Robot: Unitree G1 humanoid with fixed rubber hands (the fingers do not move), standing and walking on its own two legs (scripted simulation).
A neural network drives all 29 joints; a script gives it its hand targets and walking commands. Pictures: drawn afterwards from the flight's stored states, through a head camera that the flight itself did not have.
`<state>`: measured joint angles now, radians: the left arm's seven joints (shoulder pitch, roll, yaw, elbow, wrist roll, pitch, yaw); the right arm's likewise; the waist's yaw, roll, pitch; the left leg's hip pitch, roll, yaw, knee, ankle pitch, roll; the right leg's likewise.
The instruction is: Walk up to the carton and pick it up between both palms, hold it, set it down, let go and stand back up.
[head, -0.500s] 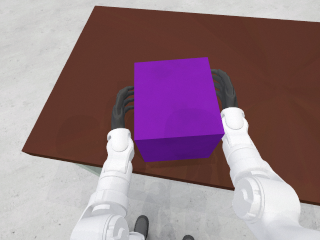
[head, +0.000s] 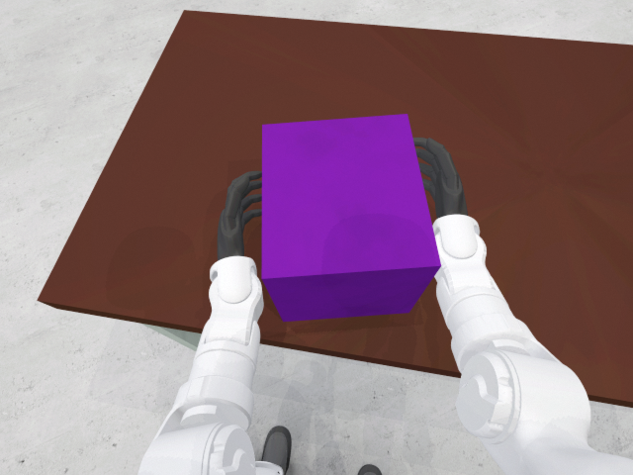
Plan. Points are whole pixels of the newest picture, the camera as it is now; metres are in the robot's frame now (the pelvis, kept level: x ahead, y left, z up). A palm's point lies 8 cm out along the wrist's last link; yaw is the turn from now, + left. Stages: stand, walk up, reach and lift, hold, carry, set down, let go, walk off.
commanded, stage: reach and lift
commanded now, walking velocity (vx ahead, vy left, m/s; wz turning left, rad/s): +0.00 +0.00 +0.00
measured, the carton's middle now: (340, 225) +0.43 +0.04 -0.01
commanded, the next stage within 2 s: none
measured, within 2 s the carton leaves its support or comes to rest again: leaves its support in 1.50 s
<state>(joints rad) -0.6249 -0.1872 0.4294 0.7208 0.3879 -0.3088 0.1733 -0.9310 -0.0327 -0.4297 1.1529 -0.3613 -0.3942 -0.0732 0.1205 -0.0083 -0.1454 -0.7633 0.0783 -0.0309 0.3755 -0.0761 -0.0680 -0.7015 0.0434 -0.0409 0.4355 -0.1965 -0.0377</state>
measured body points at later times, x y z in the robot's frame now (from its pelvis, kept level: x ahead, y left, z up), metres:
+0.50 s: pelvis +0.00 +0.00 +0.00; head +0.15 +0.00 +0.42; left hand +0.40 +0.17 +0.01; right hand +0.47 -0.09 +0.02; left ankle +0.03 +0.16 -0.73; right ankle -0.02 -0.09 -0.73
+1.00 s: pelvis +0.00 +0.00 +0.00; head +0.15 +0.00 +0.42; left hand +0.39 +0.17 +0.01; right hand +0.47 -0.09 +0.02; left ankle +0.03 +0.16 -0.73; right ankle -0.02 -0.09 -0.73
